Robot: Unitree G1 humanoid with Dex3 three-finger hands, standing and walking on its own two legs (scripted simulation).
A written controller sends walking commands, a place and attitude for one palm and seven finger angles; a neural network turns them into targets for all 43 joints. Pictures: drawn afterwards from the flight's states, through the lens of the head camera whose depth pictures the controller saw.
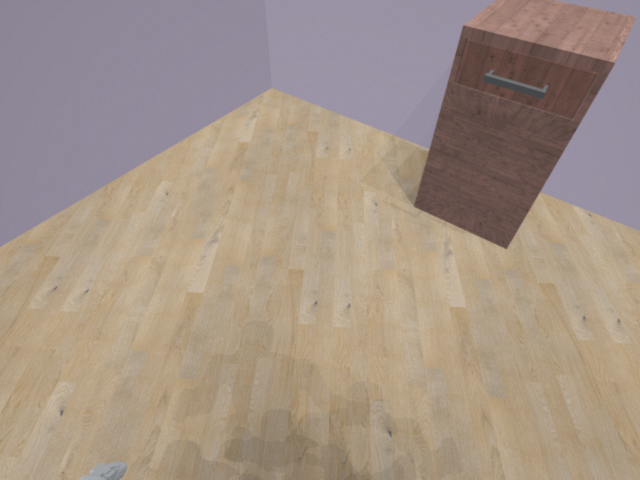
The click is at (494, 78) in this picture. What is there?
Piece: drawer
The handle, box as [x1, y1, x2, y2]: [483, 70, 548, 98]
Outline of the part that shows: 483,78 484,81 541,98 548,86 545,85 542,89 495,76 492,74 494,70 491,70 488,73 486,73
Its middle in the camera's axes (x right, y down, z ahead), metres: +0.61 -0.49 +1.21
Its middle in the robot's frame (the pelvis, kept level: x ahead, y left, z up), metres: +1.25 -0.54 -0.09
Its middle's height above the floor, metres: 0.68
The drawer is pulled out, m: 0.00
